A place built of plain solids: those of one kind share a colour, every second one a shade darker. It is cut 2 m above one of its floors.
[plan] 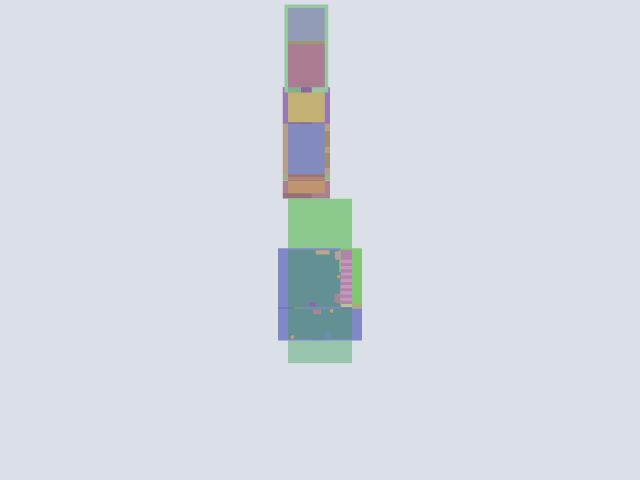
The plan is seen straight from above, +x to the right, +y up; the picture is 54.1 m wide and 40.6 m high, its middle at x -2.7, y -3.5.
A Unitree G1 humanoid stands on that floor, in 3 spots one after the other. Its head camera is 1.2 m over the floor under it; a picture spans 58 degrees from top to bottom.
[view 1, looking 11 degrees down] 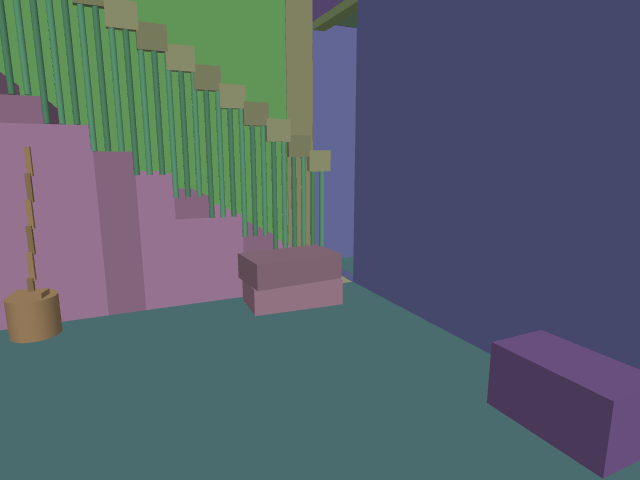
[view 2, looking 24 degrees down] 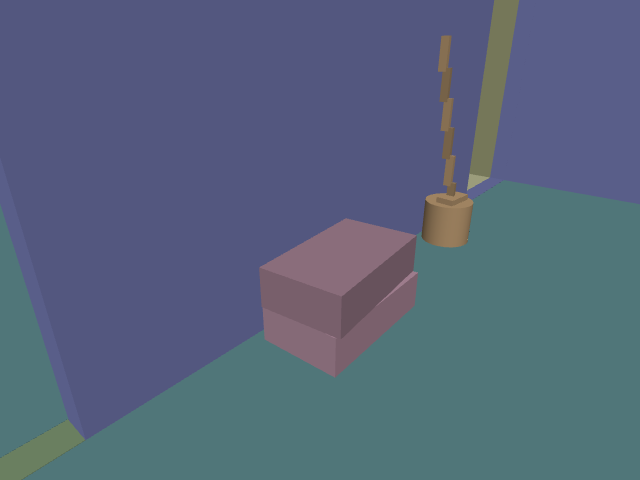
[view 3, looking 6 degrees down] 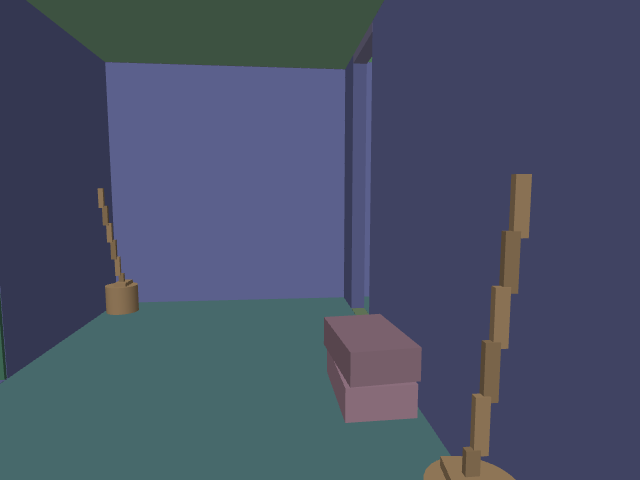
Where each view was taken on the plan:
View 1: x -4.48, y -7.18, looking -25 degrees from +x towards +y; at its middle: bar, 3.94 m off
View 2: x -4.35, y -10.60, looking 40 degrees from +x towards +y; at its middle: sack_pile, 2.00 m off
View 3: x -0.47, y -10.12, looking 174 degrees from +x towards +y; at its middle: wall_cellar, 4.99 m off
